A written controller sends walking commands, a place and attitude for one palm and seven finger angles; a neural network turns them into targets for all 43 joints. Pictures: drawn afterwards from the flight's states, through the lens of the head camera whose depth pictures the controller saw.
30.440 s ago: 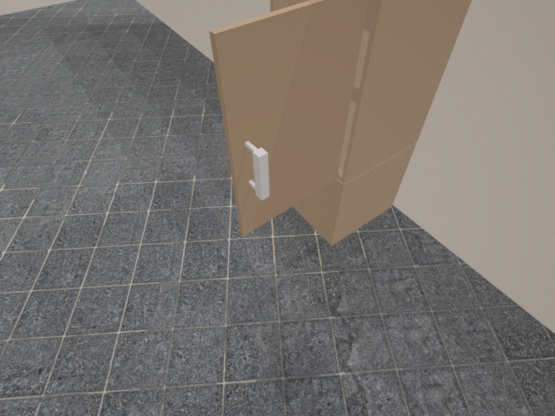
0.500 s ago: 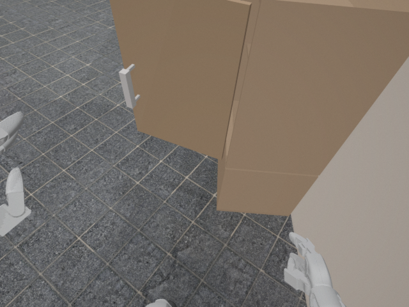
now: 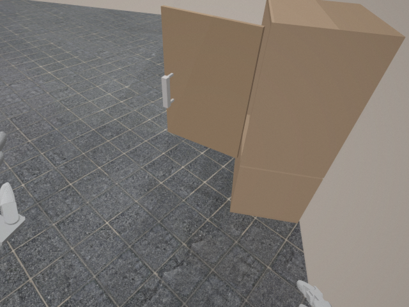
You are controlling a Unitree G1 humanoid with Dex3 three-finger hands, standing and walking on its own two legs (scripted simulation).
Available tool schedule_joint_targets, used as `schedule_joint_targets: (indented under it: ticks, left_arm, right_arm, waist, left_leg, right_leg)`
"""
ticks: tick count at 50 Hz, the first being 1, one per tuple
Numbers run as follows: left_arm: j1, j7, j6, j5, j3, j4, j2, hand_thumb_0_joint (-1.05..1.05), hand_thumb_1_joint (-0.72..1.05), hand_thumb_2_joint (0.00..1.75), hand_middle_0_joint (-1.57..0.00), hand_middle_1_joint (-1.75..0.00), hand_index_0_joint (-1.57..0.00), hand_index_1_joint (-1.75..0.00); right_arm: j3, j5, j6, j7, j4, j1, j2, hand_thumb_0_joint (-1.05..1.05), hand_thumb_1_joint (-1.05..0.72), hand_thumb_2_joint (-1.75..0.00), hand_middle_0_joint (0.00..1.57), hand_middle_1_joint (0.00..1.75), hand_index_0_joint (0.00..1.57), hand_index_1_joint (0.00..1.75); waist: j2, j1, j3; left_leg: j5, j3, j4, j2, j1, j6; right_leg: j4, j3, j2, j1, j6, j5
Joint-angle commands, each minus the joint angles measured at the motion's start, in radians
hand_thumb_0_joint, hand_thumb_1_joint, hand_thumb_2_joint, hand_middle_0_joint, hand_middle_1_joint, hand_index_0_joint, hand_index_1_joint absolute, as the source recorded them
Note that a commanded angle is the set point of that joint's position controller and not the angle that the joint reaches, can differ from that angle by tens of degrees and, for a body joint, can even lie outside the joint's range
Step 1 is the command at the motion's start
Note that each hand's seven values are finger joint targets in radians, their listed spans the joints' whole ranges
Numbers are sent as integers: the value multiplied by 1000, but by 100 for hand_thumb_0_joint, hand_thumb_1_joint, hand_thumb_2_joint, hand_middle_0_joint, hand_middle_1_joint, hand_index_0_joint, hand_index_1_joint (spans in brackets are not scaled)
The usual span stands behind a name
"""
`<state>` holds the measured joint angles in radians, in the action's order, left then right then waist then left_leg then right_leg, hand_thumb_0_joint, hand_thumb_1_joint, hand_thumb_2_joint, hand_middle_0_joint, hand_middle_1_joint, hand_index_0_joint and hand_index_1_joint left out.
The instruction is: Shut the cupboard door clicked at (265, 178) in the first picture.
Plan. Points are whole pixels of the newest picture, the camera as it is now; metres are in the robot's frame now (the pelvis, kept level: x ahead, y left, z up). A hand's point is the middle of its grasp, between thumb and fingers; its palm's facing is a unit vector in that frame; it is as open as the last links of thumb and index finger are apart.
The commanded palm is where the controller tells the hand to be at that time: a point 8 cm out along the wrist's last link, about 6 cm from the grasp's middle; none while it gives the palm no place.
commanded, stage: stop stepping back and stand still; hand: left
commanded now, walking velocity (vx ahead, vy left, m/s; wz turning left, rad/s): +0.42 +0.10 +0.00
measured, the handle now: (169, 90) +1.01 +0.22 -0.08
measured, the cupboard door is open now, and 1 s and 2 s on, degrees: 71 71 71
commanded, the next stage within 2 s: let the arm hang, fingers relaxed in 0.48 s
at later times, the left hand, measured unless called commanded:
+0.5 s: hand out of the picture +0.12 +0.29 +0.17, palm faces +0.53 -0.73 -0.43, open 7.4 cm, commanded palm +0.06 +0.32 +0.18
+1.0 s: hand out of the picture -0.06 +0.23 -0.18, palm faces +0.12 -0.97 -0.20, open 7.0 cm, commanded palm none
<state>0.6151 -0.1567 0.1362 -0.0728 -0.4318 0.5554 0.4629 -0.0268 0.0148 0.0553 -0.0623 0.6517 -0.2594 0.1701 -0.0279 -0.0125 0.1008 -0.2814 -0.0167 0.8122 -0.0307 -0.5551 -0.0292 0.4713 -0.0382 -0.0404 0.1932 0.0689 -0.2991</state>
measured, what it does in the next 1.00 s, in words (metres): steps on the spot: left foot, then right foot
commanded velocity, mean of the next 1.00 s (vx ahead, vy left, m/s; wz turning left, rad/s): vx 0.10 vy -0.01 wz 0.00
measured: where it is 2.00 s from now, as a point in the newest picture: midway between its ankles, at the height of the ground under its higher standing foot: outside the picture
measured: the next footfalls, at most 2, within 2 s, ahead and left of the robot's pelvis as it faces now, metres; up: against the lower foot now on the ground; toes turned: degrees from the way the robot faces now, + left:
left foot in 0.16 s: +0.00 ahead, +0.15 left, +0.00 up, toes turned +7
right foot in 0.40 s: +0.02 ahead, -0.07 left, +0.00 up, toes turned -2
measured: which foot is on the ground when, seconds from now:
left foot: up 0.00-0.14, down 0.16-0.40, up 0.42-0.64, down 0.66-1.00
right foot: down 0.00-0.16, up 0.18-0.38, down 0.40-1.00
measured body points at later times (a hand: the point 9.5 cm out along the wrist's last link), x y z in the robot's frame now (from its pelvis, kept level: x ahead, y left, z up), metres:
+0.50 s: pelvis -0.07 +0.01 -0.01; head -0.09 +0.00 +0.44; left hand +0.08 +0.32 +0.19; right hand +0.07 -0.22 -0.12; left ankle -0.05 +0.14 -0.69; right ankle -0.02 -0.07 -0.74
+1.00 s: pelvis -0.05 +0.04 +0.00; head -0.04 +0.06 +0.45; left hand -0.06 +0.29 -0.16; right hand -0.01 -0.19 -0.15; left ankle -0.01 +0.17 -0.74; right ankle -0.02 -0.07 -0.74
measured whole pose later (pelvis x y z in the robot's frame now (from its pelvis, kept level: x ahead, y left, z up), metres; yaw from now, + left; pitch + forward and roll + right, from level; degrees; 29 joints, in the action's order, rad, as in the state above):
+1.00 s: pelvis -0.05 +0.04 +0.00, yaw +5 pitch -1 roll -1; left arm 0.31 -0.01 -0.03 0.01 -0.03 -0.99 0.21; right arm 0.00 0.03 -0.03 -0.01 1.01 -0.28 0.18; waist -0.02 0.00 -0.05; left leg -0.18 0.03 0.50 0.05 -0.30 -0.01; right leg 0.47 -0.12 0.02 0.23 0.01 -0.21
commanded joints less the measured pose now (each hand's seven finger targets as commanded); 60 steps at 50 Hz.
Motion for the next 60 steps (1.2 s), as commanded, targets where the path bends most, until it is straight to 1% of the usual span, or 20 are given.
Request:
schedule_joint_targets:
  ticks: [1,3,6,8,10,12,15,17,18,20,21,28,29,30,32,33,37,40,44,60]
  left_arm:
    - [-307,-33,38,34,-14,-10,103,0,90,90,-20,-30,-20,-30]
    - [-404,-38,47,49,7,-9,109,0,90,90,-20,-30,-20,-30]
    - [-339,-52,61,54,-9,54,112,0,90,90,-20,-30,-20,-30]
    - [-240,-53,80,38,-58,142,127,0,90,90,-20,-30,-20,-30]
    - [-191,-43,98,44,-137,156,195,0,90,90,-20,-30,-20,-30]
    - [-170,-31,105,52,-128,181,161,0,90,90,-20,-30,-20,-30]
    - [-137,-34,103,58,-107,132,119,0,90,90,-20,-30,-20,-30]
    - [-143,-38,90,58,-99,75,111,0,90,90,-20,-30,-20,-30]
    - [-128,-36,81,62,-90,28,102,0,90,90,-20,-30,-20,-30]
    - [-177,-40,81,58,-105,-4,141,0,90,90,-20,-30,-20,-30]
    - [-256,-43,102,59,-104,29,153,0,90,90,-20,-30,-20,-30]
    - [-235,-47,119,57,-97,130,151,0,90,90,-20,-30,-20,-30]
    - [-245,103,-81,127,313,-625,-138,0,90,90,-20,-30,-20,-30]
    - [-167,139,-142,100,316,-666,-155,0,90,90,-20,-30,-20,-30]
    - [-183,152,-159,103,342,-736,-193,0,90,90,-20,-30,-20,-30]
    - [-217,160,-149,106,352,-767,-179,0,90,90,-20,-30,-20,-30]
    - [-349,155,-126,104,353,-1034,-62,0,90,90,-20,-30,-20,-30]
    - [-401,146,-135,92,383,-1220,-98,0,90,90,-20,-30,-20,-30]
    - [-317,137,-132,92,371,-1394,-160,0,90,90,-20,-30,-20,-30]
    - [-267,131,-135,88,397,-1654,-169,0,90,90,-20,-30,-20,-30]
  right_arm:
    - [46,-2,53,-35,-136,135,156,0,-90,-90,20,30,20,30]
    - [51,-6,72,-47,-132,144,161,0,-90,-90,20,30,20,30]
    - [51,-5,90,-58,-147,108,159,0,-90,-90,20,30,20,30]
    - [64,-15,99,-52,-182,74,191,0,-90,-90,20,30,20,30]
    - [57,-5,102,-44,-164,102,157,0,-90,-90,20,30,20,30]
    - [58,-6,113,-30,-157,117,152,0,-90,-90,20,30,20,30]
    - [59,-2,119,-25,-153,109,162,0,-90,-90,20,30,20,30]
    - [63,-3,104,-26,-155,109,168,0,-90,-90,20,30,20,30]
    - [64,-5,96,-27,-156,111,167,0,-90,-90,20,30,20,30]
    - [74,-5,80,-27,-168,107,153,0,-90,-90,20,30,20,30]
    - [83,0,87,-20,-162,100,167,0,-90,-90,20,30,20,30]
    - [63,5,77,-29,-147,130,140,0,-90,-90,20,30,20,30]
    - [71,5,75,91,65,51,208,0,-90,-90,20,30,20,30]
    - [56,-3,10,93,31,14,151,0,-90,-90,20,30,20,30]
    - [72,27,-16,80,-7,59,237,0,-90,-90,20,30,20,30]
    - [73,33,-22,68,-40,101,255,0,-90,-90,20,30,20,30]
    - [51,20,-45,61,52,63,181,0,-90,-90,20,30,20,30]
    - [34,18,-60,65,154,30,144,0,-90,-90,20,30,20,30]
    - [39,20,-54,50,235,32,129,0,-90,-90,20,30,20,30]
    - [54,3,-52,35,411,-58,129,0,-90,-90,20,30,20,30]
  waist:
    - [-56,45,-186]
    - [-93,35,-192]
    - [31,37,-110]
    - [290,49,-51]
    - [251,50,-74]
    - [179,36,-112]
    - [290,24,-115]
    - [242,14,-99]
    - [177,9,-110]
    - [-202,12,-132]
    - [-208,17,-112]
    - [-71,23,-80]
    - [50,91,-183]
    - [148,55,-102]
    - [203,8,-109]
    - [6,-21,-105]
    - [-272,27,-63]
    - [-28,50,-91]
    - [181,10,-81]
    - [44,12,-167]
  left_leg:
    - [-89,31,74,86,87,32]
    - [-132,78,-82,86,160,48]
    - [-177,119,-355,57,325,75]
    - [-225,-265,-532,286,487,174]
    - [-384,-477,-659,414,360,250]
    - [-342,-325,-632,385,270,233]
    - [-387,-109,-605,296,111,157]
    - [-432,-32,-498,243,7,117]
    - [-427,18,-385,193,-55,94]
    - [-274,99,133,48,-180,46]
    - [-216,34,292,61,-177,35]
    - [-46,106,-136,82,267,39]
    - [26,69,-166,121,246,27]
    - [113,9,-229,111,334,22]
    - [-44,-240,-402,299,83,138]
    - [-78,-239,-389,289,-17,137]
    - [35,21,-158,57,226,26]
    - [138,5,-275,94,340,26]
    - [22,-31,-414,129,246,37]
    - [-13,-32,-528,146,300,50]
  right_leg:
    - [-291,230,298,347,74,-451]
    - [-272,218,307,324,76,-493]
    - [-101,166,211,223,53,-391]
    - [285,-1,43,354,-38,-189]
    - [529,38,57,410,-64,-186]
    - [479,40,89,343,-64,-129]
    - [265,-71,37,85,-60,-110]
    - [105,-111,3,-109,-51,-103]
    - [32,-57,19,-162,-30,-142]
    - [-279,560,355,-85,143,-436]
    - [-321,633,430,-63,181,-404]
    - [-228,176,274,233,77,-310]
    - [24,8,284,304,32,66]
    - [94,35,193,331,-23,-42]
    - [281,-27,81,233,-83,-196]
    - [235,4,86,106,-79,-131]
    - [-112,173,277,174,25,43]
    - [-99,92,203,222,-11,-74]
    - [-115,59,144,37,-34,-15]
    - [-157,24,145,8,-44,36]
